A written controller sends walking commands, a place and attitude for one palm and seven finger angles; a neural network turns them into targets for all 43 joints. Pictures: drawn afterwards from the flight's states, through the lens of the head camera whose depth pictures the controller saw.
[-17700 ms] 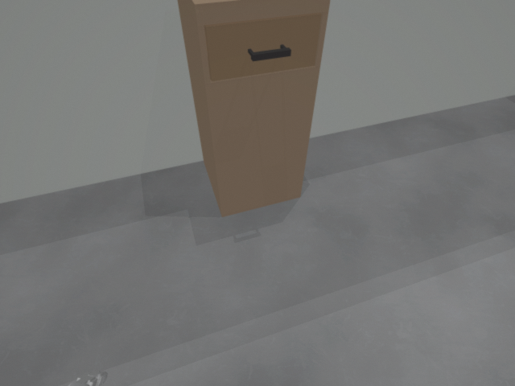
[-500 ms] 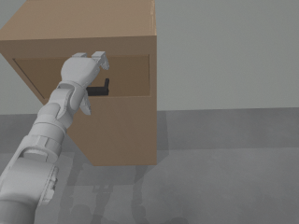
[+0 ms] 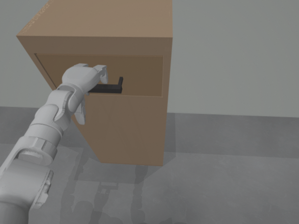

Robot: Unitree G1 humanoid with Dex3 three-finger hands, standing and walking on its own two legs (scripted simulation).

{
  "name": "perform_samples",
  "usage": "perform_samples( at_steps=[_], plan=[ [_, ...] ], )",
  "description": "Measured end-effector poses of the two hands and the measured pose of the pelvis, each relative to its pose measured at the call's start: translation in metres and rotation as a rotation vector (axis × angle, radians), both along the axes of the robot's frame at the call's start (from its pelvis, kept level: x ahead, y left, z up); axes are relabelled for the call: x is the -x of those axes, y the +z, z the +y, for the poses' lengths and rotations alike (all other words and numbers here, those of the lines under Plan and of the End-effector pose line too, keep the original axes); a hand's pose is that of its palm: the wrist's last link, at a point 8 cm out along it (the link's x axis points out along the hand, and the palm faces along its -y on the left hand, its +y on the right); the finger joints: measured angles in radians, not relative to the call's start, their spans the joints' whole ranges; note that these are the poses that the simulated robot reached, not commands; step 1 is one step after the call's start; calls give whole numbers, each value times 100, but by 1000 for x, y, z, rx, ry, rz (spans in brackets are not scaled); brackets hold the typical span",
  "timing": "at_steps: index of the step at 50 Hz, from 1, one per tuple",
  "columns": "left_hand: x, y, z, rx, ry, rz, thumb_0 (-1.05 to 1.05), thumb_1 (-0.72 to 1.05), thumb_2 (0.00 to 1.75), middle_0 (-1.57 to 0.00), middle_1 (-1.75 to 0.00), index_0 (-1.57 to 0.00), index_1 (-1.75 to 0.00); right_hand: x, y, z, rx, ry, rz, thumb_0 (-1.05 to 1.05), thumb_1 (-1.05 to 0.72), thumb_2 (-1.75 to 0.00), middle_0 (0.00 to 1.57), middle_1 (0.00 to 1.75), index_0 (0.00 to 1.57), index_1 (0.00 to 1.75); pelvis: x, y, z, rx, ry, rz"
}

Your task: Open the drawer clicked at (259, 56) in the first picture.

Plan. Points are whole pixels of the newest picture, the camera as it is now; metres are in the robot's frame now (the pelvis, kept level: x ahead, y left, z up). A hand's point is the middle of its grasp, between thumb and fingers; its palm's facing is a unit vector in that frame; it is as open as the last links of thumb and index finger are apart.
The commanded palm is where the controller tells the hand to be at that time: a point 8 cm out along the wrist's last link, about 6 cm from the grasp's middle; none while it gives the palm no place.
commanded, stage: move the hooked fingers above the handle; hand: left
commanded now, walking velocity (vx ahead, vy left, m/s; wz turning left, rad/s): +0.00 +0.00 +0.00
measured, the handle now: (102, 84) +0.52 +0.18 +0.05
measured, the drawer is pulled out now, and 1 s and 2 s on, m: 0.00 0.00 0.00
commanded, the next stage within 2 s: none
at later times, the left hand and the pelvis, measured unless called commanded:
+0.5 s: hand (93, 76) +0.47 +0.18 +0.13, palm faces -0.01 +0.00 -1.00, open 13.5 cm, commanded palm +0.45 +0.23 +0.17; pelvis -0.01 -0.01 +0.00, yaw -5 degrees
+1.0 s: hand (107, 77) +0.48 +0.15 +0.12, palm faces +0.14 -0.04 -0.99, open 13.8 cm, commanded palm +0.46 +0.23 +0.17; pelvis +0.00 +0.01 +0.00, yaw -3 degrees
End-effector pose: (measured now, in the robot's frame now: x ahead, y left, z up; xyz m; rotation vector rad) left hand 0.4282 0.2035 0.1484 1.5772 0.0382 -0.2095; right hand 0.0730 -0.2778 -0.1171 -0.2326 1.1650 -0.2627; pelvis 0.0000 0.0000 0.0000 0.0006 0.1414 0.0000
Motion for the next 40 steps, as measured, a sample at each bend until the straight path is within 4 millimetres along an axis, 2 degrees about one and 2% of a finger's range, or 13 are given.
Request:
perform_samples(
  at_steps=[2, 5, 7, 11, 18, 21, 26, 30, 33, 36, 40],
  plan=[
    [-1, -2, -22, 42, -105, -37, -1, -49, 30, -32, -120, -32, -120, -1, 1, -3, 19, -3, 3, 1, -91, -90, 20, 30, 20, 30, -1, -1, 2, 2, 2, 6],
    [-11, 6, -46, 102, -190, -149, 0, -49, 30, -32, -120, -33, -120, -1, 1, -3, 21, -25, -5, 1, -91, -90, 20, 30, 20, 30, -3, -3, 4, 1, -9, 24],
    [-22, 16, -50, 124, -176, -232, 0, -49, 30, -34, -121, -33, -120, 1, 0, 0, 7, -43, -8, 1, -91, -90, 20, 30, 20, 30, -4, -3, 4, 0, -24, 38],
    [-27, 21, -56, 85, -134, -298, 0, -48, 30, -51, -131, -32, -120, 4, -11, 14, -52, -50, 17, 1, -91, -90, 20, 30, 20, 30, -5, -3, 6, -2, -44, 44],
    [-28, 29, -64, 34, -14, -248, 0, -48, 30, -49, -127, -35, -126, 0, -20, 39, -140, -73, 8, 1, -91, -90, 20, 30, 20, 30, 3, 2, 3, -11, -71, 12],
    [-29, 33, -54, 24, 59, -206, 0, -49, 30, -44, -125, -37, -127, -4, -17, 41, -145, -89, -34, 1, -91, -90, 20, 30, 20, 30, 6, 3, -1, -13, -79, -2],
    [-24, 31, -10, -3, 190, -125, 0, -49, 30, -37, -122, -36, -125, -6, -7, 27, -104, -98, -90, 1, -91, -90, 20, 30, 20, 30, 10, 3, -7, -14, -80, -8],
    [-11, 16, 35, -33, 253, -30, 0, -48, 30, -34, -121, -34, -122, 2, 0, 5, -34, -77, -79, 1, -91, -90, 20, 30, 20, 30, 9, 2, -10, -10, -58, 3],
    [0, 1, 46, -49, 200, 25, 0, -48, 30, -33, -120, -33, -121, 11, 3, -11, 23, -45, -30, 1, -91, -90, 20, 30, 20, 30, 8, 0, -10, -3, -27, 8],
    [5, -8, 29, -18, 55, 24, -1, -48, 30, -32, -120, -33, -121, 19, 4, -22, 70, -15, 32, 1, -91, -90, 20, 30, 20, 30, 6, -2, -7, 3, 0, 16],
    [-2, -5, -16, 68, -148, -80, -1, -49, 30, -32, -120, -32, -120, 23, 4, -23, 87, -23, 68, 1, -91, -90, 20, 30, 20, 30, 2, -5, 0, 7, 10, 32]
  ],
)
